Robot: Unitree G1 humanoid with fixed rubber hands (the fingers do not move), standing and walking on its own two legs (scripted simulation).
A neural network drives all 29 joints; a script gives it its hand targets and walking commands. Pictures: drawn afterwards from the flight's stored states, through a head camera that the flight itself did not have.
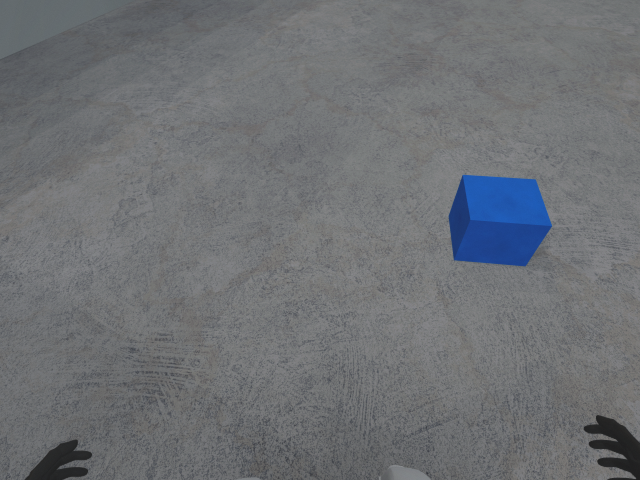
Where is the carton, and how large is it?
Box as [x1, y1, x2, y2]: [449, 175, 551, 265]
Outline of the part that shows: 462,175 449,214 454,259 525,265 551,226 535,179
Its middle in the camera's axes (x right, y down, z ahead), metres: +0.68 -0.07 +1.48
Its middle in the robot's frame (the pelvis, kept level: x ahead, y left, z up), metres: +1.08 -0.63 -0.63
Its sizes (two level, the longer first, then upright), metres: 0.269 0.239 0.233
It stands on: the floor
